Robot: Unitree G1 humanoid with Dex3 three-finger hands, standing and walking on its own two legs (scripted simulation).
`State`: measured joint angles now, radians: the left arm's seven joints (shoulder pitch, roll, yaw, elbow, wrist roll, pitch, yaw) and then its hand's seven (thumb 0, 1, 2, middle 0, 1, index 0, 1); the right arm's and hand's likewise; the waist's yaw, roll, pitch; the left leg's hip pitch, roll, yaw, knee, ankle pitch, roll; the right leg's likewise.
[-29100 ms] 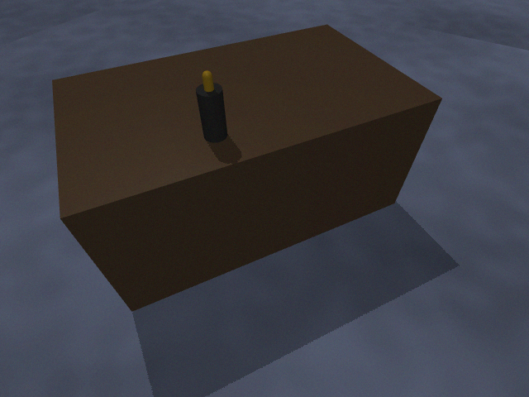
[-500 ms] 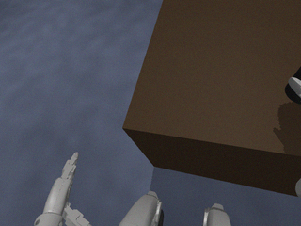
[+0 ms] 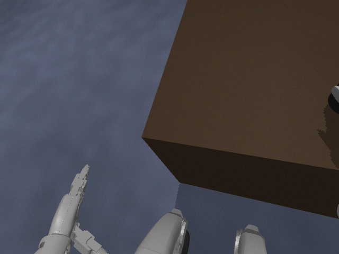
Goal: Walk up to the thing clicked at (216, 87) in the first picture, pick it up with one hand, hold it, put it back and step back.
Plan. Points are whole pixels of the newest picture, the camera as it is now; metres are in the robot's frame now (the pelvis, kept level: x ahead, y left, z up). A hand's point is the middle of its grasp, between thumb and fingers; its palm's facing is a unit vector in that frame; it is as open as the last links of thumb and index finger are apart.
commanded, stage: lower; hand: right
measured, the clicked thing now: out of the picture +0.52 -0.28 +0.08
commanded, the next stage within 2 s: loosen in 0.34 s
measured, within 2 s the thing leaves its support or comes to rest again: rests again in 0.28 s
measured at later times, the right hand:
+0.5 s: hand out of the picture +0.51 -0.28 +0.00, palm faces +0.39 +0.92 +0.01, open 10.5 cm
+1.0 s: hand out of the picture +0.51 -0.28 +0.00, palm faces +0.38 +0.92 +0.01, open 15.3 cm
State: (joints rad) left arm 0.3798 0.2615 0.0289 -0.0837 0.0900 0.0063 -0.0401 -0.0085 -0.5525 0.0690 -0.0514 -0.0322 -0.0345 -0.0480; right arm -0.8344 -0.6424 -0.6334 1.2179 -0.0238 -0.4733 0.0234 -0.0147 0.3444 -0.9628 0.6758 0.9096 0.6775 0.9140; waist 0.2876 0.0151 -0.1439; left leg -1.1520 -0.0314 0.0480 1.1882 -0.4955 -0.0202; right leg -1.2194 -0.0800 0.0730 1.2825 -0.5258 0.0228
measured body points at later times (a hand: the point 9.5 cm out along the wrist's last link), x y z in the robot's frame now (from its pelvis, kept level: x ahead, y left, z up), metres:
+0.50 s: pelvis +0.00 +0.00 -0.01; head +0.16 -0.07 +0.41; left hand +0.16 +0.26 +0.02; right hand +0.49 -0.33 +0.00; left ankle +0.03 +0.14 -0.62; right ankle +0.03 -0.13 -0.62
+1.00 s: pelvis +0.00 +0.00 -0.01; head +0.16 -0.06 +0.41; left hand +0.16 +0.26 +0.02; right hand +0.49 -0.33 +0.00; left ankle +0.03 +0.14 -0.62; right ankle +0.03 -0.13 -0.62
